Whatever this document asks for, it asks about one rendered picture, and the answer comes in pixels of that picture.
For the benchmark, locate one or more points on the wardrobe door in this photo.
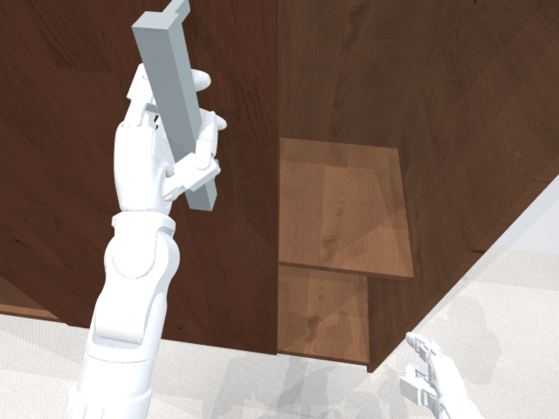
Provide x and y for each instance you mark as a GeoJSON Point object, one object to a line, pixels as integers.
{"type": "Point", "coordinates": [66, 67]}
{"type": "Point", "coordinates": [11, 296]}

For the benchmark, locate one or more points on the left robot forearm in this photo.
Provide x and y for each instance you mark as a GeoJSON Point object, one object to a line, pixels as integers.
{"type": "Point", "coordinates": [128, 318]}

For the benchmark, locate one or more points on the handle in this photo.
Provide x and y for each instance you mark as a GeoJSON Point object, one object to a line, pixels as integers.
{"type": "Point", "coordinates": [161, 43]}

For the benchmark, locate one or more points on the right robot forearm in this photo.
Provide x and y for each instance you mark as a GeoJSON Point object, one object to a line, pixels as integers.
{"type": "Point", "coordinates": [456, 407]}

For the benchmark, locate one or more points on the robot right hand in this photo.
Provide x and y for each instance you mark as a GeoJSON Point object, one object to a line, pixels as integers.
{"type": "Point", "coordinates": [442, 378]}

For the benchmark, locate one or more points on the robot left hand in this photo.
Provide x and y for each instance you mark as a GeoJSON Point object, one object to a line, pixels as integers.
{"type": "Point", "coordinates": [142, 154]}

